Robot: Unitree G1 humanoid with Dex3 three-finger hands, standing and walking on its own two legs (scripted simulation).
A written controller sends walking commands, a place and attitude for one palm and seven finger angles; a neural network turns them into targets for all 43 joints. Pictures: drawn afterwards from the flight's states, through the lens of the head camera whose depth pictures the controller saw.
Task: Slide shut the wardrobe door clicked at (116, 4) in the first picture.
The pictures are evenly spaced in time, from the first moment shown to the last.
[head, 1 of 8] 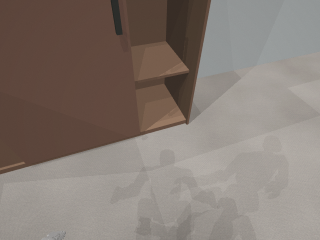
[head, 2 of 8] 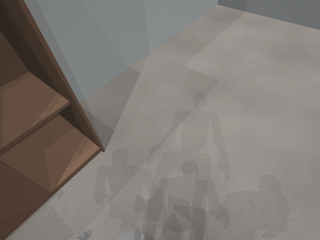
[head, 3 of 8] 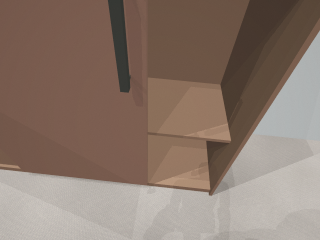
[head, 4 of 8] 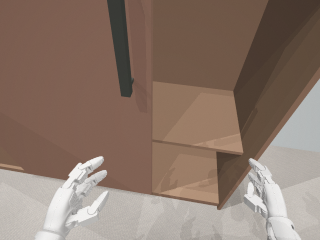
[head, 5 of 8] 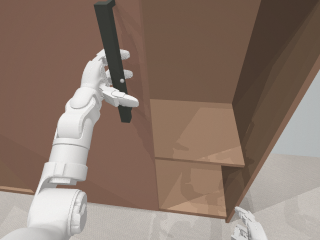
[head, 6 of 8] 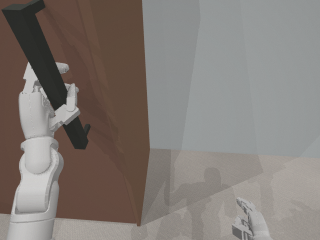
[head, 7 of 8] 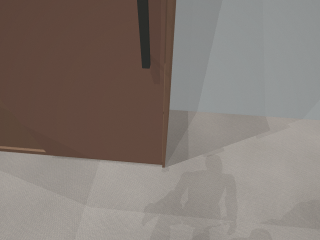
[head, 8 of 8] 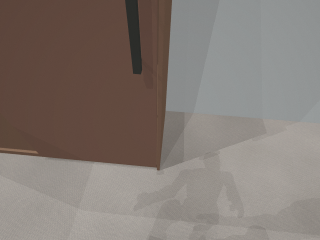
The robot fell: no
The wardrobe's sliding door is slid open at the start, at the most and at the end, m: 0.40 0.40 0.00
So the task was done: yes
